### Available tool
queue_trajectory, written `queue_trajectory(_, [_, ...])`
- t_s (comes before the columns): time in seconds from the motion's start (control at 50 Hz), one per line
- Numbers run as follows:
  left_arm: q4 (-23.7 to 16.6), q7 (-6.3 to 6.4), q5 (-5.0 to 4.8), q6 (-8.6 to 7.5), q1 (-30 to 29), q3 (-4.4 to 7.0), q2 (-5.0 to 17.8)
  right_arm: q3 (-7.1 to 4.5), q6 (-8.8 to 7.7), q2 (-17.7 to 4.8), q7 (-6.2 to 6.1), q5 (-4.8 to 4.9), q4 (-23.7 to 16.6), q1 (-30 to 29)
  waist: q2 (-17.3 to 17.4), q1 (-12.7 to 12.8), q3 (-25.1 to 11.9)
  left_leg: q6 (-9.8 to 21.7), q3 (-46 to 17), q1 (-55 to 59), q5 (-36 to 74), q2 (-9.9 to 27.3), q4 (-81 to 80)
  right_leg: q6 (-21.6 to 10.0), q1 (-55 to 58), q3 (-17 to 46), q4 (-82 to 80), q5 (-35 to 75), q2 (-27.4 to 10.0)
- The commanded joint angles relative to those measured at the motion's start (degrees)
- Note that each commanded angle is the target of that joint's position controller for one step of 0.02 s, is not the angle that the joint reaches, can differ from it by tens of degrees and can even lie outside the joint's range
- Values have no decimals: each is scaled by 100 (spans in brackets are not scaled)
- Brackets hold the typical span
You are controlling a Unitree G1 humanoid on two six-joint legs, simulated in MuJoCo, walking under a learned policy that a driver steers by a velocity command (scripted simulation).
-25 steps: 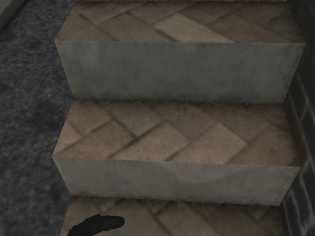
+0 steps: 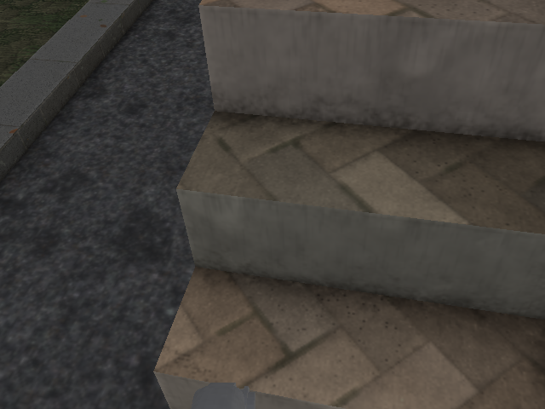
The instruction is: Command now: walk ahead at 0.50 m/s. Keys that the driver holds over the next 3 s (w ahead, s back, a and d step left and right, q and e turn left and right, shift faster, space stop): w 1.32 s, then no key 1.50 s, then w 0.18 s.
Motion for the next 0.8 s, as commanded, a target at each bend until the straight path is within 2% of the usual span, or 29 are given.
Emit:
queue_trajectory(0.02, [-727, 406, -108, -309, -207, 207, 889, -122, 43, 55, 2, 6, -1197, -1279, -675, -237, 1341, -371, 427, -727, -228, 137, -215, -1413, 469, 1761, -2336, -94, -1234])
queue_trajectory(0.04, [-812, 470, -73, -300, -6, 258, 932, -154, 90, 39, -39, -8, -1376, -1302, -749, -167, 1359, -406, 383, -1007, -514, 157, -426, -1454, 1137, 1735, -2227, 751, -1270])
queue_trajectory(0.06, [-771, 546, -161, -321, 103, 399, 1115, -186, 100, -45, -72, -104, -1687, -1451, -859, -111, 1220, -328, -154, -1157, -1255, 228, -822, -1279, 1783, 1840, -1877, 1914, -1393])
queue_trajectory(0.1, [-1139, 613, -117, -320, -427, 619, 1605, -142, 28, 31, 38, -116, -1866, -1102, -985, -200, 648, -144, -259, -283, -1542, 276, -2593, -988, 2249, 1275, -1805, 2828, -1481])
queue_trajectory(0.12, [-1487, 583, -207, -205, -1009, 664, 1847, 9, 56, 192, 90, 166, -1846, -911, -871, -324, 443, -91, 397, 1941, -2490, 73, -5039, -974, 957, 668, -2412, 2232, -1326])
queue_trajectory(0.14, [-1385, 492, -181, -96, -492, 693, 1833, 36, 161, 353, -13, 401, -1855, -750, -1261, -61, 12, 111, 629, 3692, -3466, -366, -5751, -1061, 369, 841, -2415, 2239, -1628])
queue_trajectory(0.16, [-1325, 269, -196, -109, -430, 588, 1564, -59, 107, 300, -53, 419, -1677, -337, -629, -224, -433, 325, 413, 4566, -2261, -386, -5970, -984, 301, 266, -1727, 3043, -1323])
queue_trajectory(0.18, [-1359, 54, -230, -176, -635, 479, 1490, -131, 80, 219, -137, 366, -1465, 362, 37, -694, -1299, 521, 240, 6202, -1322, -356, -6212, -776, -12, -308, -399, 5020, -986])
queue_trajectory(0.2, [-1395, -157, -385, -241, -691, 539, 1806, -286, 7, 26, -249, 418, -1240, 1290, 474, -1255, -1906, 588, -51, 7931, -482, -81, -6801, -524, -952, -297, 922, 4754, -893])
queue_trajectory(0.22, [-1579, -348, -355, -264, -1415, 580, 2043, -524, 40, -474, -339, 290, -814, 2600, 896, -2116, -2009, 630, -861, 8336, -1066, 125, -7577, -268, -1711, -615, 2438, 3462, -245])
queue_trajectory(0.24, [-1848, -438, -153, -266, -1610, 510, 1537, -637, 15, -757, -431, 135, -658, 2326, 1341, -1790, -1716, 601, -2129, 7615, -2090, 624, -8264, -121, -2287, -212, 4644, 1412, 204])
queue_trajectory(0.26, [-2327, -380, -63, -260, -2321, 323, 887, -609, -83, -837, -498, -55, -609, 1993, 828, -1441, -817, 407, -2492, 6491, -1530, 800, -8461, -21, -2543, 695, 6343, 1431, 192])
queue_trajectory(0.28, [-2820, -321, -24, -201, -3342, 112, 519, -591, -173, -620, -577, -238, -588, 1514, 364, -1264, -391, 595, -2598, 5799, -706, 933, -7829, -31, -3074, 1028, 7894, 1436, 314])
queue_trajectory(0.32, [-3002, -186, 109, -61, -3186, 130, 808, -430, -389, 77, -444, -171, -232, 1587, -267, -853, 121, 484, -2400, 5023, -1031, 940, -7743, -164, -3393, 1253, 8024, 1147, 157])
queue_trajectory(0.34, [-2944, -86, 164, 1, -2847, 195, 994, -402, -536, 234, -354, -206, -50, 1551, -164, -674, 299, 595, -2343, 4806, -1008, 993, -8049, -135, -3611, 1112, 8694, 1043, 351])
queue_trajectory(0.36, [-2996, -24, 141, 116, -2793, 232, 1134, -417, -672, 270, -311, -120, 63, 1625, -106, -577, 521, 687, -2467, 4505, -906, 1092, -8263, -61, -3775, 1289, 9191, 464, 387])
queue_trajectory(0.44, [-3273, 91, 48, 424, -3013, 176, 1056, -423, -836, -122, -314, -237, 77, 1755, -557, -244, 985, 563, -1922, 4479, -417, 1060, -9190, 43, -3890, 1331, 9188, 325, 563])
queue_trajectory(0.48, [-3271, 138, 6, 531, -3201, 227, 1183, -403, -869, -314, -320, -233, -29, 1910, -644, -316, 1242, 573, -1549, 4641, 60, 1032, -9453, 154, -3964, 1181, 8962, 455, 666])
queue_trajectory(0.52, [-3285, 230, -39, 636, -3025, 381, 1482, -501, -1047, -769, -251, -315, -271, 1693, -671, -217, 1097, 685, -1314, 4685, 1148, 1072, -9741, 212, -3538, 552, 9557, 496, 858])
queue_trajectory(0.54, [-3248, 263, -18, 636, -3059, 489, 1709, -641, -1161, -1175, -247, -254, -319, 1733, -453, -300, 1090, 676, -1224, 5232, 1301, 1140, -9786, 202, -3809, 645, 9446, 194, 808])
queue_trajectory(0.56, [-3357, 234, 40, 625, -3381, 518, 1744, -683, -1245, -1266, -254, -261, -253, 1992, -317, -425, 1046, 649, -1169, 5837, 1503, 1237, -9783, 202, -4119, 646, 9330, -68, 746])
queue_trajectory(0.58, [-3555, 186, 63, 597, -4030, 456, 1510, -728, -1357, -1386, -289, -300, -19, 2440, -343, -670, 1136, 625, -1136, 6604, 1994, 1545, -9767, 106, -4917, 714, 9418, -376, 737])
queue_trajectory(0.6, [-3700, 186, 117, 512, -4526, 406, 1378, -684, -1378, -1198, -268, -393, 31, 2927, -178, -1045, 1014, 628, -1192, 7566, 2158, 1586, -9621, 51, -5647, 860, 9512, -567, 769])
queue_trajectory(0.64, [-3822, 90, -89, 375, -5100, 292, 1070, -681, -1237, -1042, -362, -480, 221, 3524, 348, -1466, 892, 625, -916, 8547, 2551, 1724, -9501, -2, -6648, 1115, 10160, -1452, 779])
queue_trajectory(0.7, [-4294, 185, -13, 351, -5572, 287, 1174, -672, -1201, -1162, -362, -476, 67, 3441, 935, -1499, 858, 546, -708, 8841, 3235, 1987, -9648, -3, -7491, 1234, 11048, -2354, 712])
queue_trajectory(0.74, [-4546, 258, -76, 363, -5724, 289, 1337, -654, -1238, -1249, -335, -371, -56, 3169, 758, -1298, 1084, 364, -402, 8168, 2822, 1926, -10300, 40, -7202, 841, 10440, -2380, 577])
queue_trajectory(0.76, [-4763, 301, -93, 391, -5928, 202, 1222, -652, -1225, -1321, -318, -236, -80, 2961, 897, -1139, 1445, 203, -259, 7438, 2773, 1848, -10575, -108, -7000, 1071, 9926, -2613, 420])
queue_trajectory(0.78, [-4446, -326, 113, 557, -3701, -90, 1185, -407, -776, -1008, -73, -240, -3, 2572, 113, -194, 992, 631, -739, 6937, 2798, 2048, -10639, -599, -6908, 696, 7960, -1495, -133])
queue_trajectory(0.8, [-4517, -426, 148, 731, -3342, -151, 988, -531, -529, -1333, 188, -402, -110, 1744, 542, 331, 1028, 626, -325, 5343, 2647, 1894, -11203, -657, -5089, 327, 6628, -1065, -119])
Next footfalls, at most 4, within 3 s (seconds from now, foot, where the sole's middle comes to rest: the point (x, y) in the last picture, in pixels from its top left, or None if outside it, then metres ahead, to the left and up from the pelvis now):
0.14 left None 0.21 0.20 -0.55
0.88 right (499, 386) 0.44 -0.27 -0.33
1.52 left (240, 327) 0.52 0.16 -0.33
1.88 right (404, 198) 0.65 -0.11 -0.12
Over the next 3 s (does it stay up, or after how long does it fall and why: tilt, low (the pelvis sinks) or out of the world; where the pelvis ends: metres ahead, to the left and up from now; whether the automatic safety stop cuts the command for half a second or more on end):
stays up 0.52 0.01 0.44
